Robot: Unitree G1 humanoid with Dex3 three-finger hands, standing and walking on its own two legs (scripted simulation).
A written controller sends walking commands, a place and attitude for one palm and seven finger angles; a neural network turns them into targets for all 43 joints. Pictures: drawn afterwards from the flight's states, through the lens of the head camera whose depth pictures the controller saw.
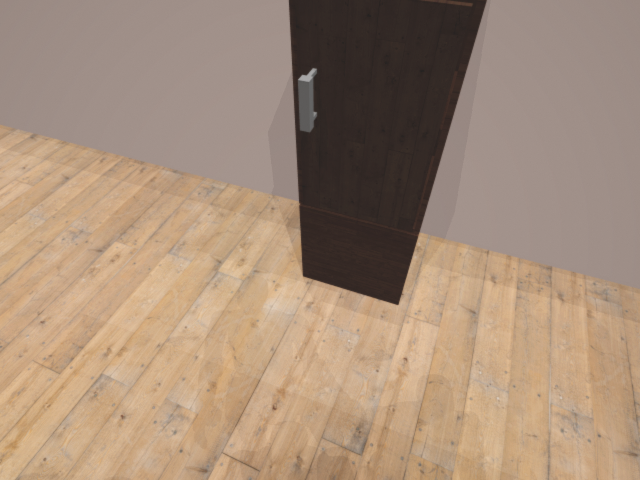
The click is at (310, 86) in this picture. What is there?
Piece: cupboard door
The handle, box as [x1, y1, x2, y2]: [298, 68, 316, 131]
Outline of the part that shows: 314,68 307,75 302,75 298,79 300,130 310,131 313,126 313,120 316,116 316,112 313,111 312,77 316,73 316,69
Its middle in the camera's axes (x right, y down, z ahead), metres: -0.03 -0.32 +0.90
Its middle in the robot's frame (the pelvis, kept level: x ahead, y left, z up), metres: +0.89 +0.07 +0.02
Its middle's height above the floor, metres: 0.80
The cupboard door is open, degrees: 0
